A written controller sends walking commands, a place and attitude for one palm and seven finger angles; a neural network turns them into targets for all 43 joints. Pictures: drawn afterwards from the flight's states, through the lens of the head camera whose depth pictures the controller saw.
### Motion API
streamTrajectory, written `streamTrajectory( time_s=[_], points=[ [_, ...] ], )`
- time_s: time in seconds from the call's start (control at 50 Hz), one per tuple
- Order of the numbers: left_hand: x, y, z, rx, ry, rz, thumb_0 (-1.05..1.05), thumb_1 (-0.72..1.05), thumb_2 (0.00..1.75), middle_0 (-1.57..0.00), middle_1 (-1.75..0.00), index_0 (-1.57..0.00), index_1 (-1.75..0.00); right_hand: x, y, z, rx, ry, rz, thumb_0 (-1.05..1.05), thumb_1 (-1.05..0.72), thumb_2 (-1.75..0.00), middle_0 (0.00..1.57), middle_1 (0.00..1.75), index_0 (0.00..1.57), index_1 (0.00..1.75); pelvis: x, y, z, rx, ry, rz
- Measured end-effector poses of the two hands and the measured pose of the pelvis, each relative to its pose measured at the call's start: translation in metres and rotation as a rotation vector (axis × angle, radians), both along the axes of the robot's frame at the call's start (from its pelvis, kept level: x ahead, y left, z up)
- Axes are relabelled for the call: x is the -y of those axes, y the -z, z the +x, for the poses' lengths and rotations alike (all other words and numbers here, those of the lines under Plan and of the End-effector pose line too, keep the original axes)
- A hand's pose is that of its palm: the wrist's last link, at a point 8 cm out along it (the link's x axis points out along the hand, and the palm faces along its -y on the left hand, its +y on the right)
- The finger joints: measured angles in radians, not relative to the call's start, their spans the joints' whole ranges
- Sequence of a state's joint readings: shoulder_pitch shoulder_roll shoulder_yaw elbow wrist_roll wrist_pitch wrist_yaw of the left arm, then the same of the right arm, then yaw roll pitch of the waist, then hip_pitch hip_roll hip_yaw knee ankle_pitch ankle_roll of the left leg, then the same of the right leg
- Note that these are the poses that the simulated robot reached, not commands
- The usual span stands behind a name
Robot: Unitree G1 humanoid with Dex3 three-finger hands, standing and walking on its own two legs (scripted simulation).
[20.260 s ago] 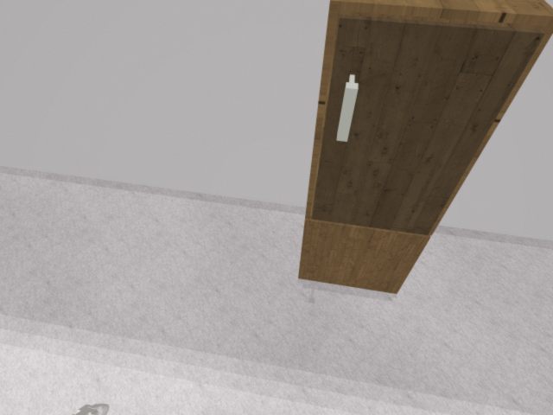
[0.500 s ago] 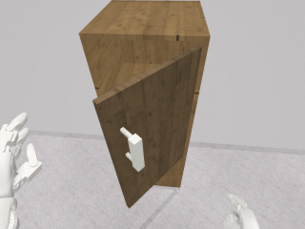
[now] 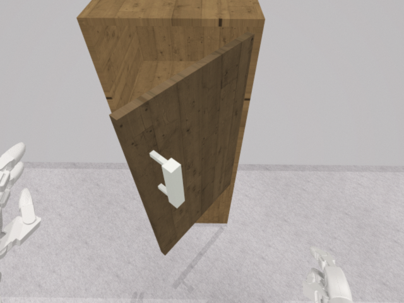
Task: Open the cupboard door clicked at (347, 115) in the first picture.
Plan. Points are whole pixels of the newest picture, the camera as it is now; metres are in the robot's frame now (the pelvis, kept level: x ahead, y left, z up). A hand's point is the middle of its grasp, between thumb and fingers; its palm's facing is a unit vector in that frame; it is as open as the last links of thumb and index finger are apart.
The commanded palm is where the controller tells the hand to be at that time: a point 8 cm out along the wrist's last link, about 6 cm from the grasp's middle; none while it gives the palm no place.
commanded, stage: step back with the hand held close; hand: left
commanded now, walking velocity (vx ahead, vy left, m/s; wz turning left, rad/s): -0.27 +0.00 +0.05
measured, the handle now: (166, 179) +0.33 +0.10 +0.07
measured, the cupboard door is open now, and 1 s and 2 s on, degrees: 50 50 50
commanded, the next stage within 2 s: stop stepping back and stand still in 0.78 s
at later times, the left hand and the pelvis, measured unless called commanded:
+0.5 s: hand out of the picture +0.11 +0.29 +0.15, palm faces +0.46 -0.79 -0.41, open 7.5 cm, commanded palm +0.05 +0.33 +0.17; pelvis -0.08 +0.03 -0.02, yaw +3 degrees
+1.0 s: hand out of the picture +0.06 +0.26 +0.16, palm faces +0.30 -0.84 -0.45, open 7.4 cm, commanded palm -0.01 +0.31 +0.17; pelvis -0.17 +0.02 -0.01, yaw -3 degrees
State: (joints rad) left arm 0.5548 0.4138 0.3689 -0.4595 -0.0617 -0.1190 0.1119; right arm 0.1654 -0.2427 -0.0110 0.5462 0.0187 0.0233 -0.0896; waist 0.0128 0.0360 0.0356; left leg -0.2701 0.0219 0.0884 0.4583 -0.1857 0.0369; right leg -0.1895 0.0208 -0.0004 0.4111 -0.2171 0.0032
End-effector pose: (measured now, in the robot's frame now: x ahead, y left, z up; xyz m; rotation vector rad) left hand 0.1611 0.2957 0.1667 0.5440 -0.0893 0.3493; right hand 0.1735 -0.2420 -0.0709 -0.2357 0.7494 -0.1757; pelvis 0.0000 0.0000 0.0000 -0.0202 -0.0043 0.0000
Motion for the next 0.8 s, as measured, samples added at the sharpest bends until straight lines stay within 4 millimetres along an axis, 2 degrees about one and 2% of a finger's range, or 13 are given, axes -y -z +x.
streamTrajectory(
  time_s=[0.16, 0.38, 0.5, 0.6, 0.72, 0.8],
  points=[
    [-0.012, -0.009, -0.030, 0.087, 0.016, 0.047, 0.02, 0.88, 0.90, -0.21, -0.30, -0.21, -0.30, -0.011, -0.001, -0.034, 0.014, -0.007, -0.019, 0.02, -0.91, -0.90, 0.20, 0.30, 0.20, 0.30, -0.011, 0.006, -0.029, 0.006, -0.008, -0.003],
    [-0.021, -0.004, -0.082, 0.153, -0.061, 0.042, 0.02, 0.88, 0.90, -0.21, -0.30, -0.21, -0.30, -0.031, 0.017, -0.071, -0.005, -0.073, 0.007, 0.02, -0.90, -0.90, 0.21, 0.30, 0.20, 0.30, -0.013, 0.015, -0.064, 0.011, -0.045, -0.013],
    [-0.030, 0.003, -0.092, 0.203, -0.025, 0.007, 0.02, 0.88, 0.90, -0.21, -0.30, -0.21, -0.30, -0.037, 0.018, -0.091, -0.027, -0.062, -0.042, 0.02, -0.90, -0.90, 0.21, 0.30, 0.20, 0.30, -0.026, 0.021, -0.081, 0.023, -0.044, -0.023],
    [-0.045, -0.014, -0.102, 0.222, -0.029, 0.055, 0.02, 0.88, 0.90, -0.21, -0.30, -0.21, -0.30, -0.050, 0.007, -0.108, -0.004, -0.067, -0.022, 0.02, -0.91, -0.90, 0.21, 0.30, 0.20, 0.30, -0.028, 0.010, -0.097, 0.006, -0.045, -0.051],
    [-0.034, -0.024, -0.118, 0.225, 0.001, 0.006, 0.02, 0.89, 0.90, -0.21, -0.30, -0.21, -0.30, -0.060, -0.005, -0.124, 0.013, -0.091, 0.014, 0.02, -0.90, -0.90, 0.21, 0.30, 0.20, 0.30, -0.026, -0.001, -0.115, -0.045, -0.007, -0.061],
    [-0.019, -0.019, -0.128, 0.192, 0.054, 0.019, 0.02, 0.89, 0.90, -0.21, -0.30, -0.21, -0.30, -0.055, 0.001, -0.133, 0.030, -0.100, 0.031, 0.02, -0.90, -0.90, 0.21, 0.30, 0.20, 0.30, -0.018, 0.005, -0.134, -0.070, 0.019, -0.024]
  ],
)
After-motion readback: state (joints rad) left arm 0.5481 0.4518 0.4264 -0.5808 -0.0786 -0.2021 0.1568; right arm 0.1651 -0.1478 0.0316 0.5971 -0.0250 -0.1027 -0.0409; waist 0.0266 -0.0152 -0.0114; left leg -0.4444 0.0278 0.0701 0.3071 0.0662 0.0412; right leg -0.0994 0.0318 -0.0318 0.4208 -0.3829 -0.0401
